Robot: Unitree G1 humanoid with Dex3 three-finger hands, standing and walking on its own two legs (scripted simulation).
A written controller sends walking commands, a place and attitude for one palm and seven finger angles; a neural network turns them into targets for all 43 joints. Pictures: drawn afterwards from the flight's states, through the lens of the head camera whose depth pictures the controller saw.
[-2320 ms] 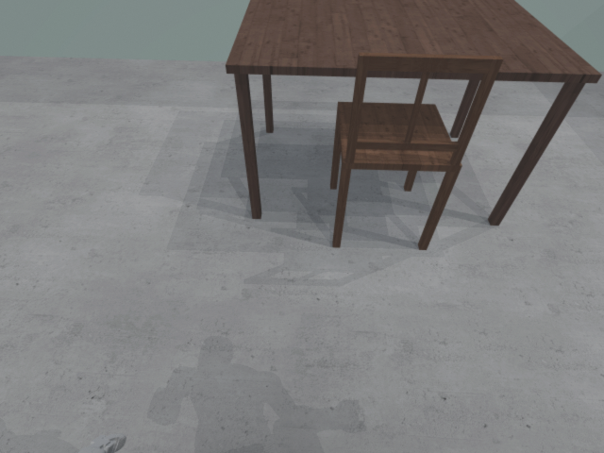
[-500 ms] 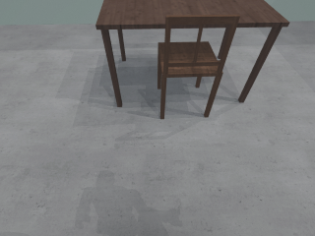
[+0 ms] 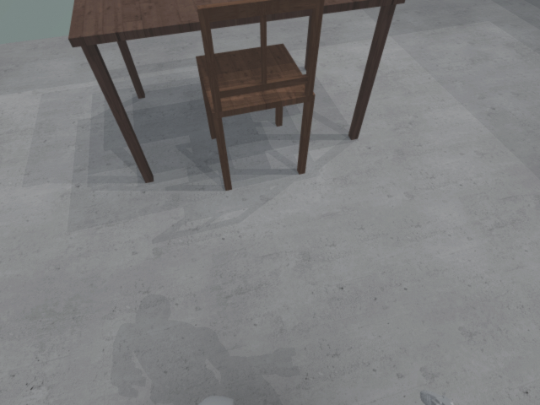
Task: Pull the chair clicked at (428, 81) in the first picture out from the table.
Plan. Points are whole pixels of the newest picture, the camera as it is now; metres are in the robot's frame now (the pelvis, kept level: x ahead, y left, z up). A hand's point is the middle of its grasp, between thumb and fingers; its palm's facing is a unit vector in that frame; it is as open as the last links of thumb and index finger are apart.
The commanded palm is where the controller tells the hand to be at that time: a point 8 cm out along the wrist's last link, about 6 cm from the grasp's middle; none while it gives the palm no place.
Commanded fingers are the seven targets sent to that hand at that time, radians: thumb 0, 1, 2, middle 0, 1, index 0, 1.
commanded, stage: walk to a spot facing it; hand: left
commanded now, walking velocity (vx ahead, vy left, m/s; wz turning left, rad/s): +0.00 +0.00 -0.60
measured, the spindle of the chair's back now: (263, 51) +1.15 +0.15 -0.10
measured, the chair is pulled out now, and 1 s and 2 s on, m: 0.00 0.00 0.00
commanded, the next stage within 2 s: none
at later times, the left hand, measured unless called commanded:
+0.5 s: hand out of the picture +0.12 +0.21 -0.17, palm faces -0.33 -0.93 -0.18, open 7.4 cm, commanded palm none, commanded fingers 0.00 0.90 0.90 -0.20 -0.30 -0.20 -0.30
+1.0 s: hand (250, 356) +0.22 +0.07 -0.17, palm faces -0.50 -0.85 -0.19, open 7.3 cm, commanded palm none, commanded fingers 0.00 0.90 0.90 -0.20 -0.30 -0.20 -0.30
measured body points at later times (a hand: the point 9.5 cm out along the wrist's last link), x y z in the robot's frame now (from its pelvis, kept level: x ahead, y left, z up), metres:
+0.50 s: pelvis -0.01 +0.04 +0.00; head +0.02 +0.05 +0.45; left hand +0.14 +0.26 -0.15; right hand -0.08 -0.21 -0.13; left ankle -0.02 +0.14 -0.74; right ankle -0.06 -0.11 -0.68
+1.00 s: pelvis +0.12 -0.09 +0.00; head +0.13 -0.09 +0.45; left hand +0.24 +0.11 -0.16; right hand +0.05 -0.34 -0.14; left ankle +0.27 -0.03 -0.68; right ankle -0.02 -0.12 -0.74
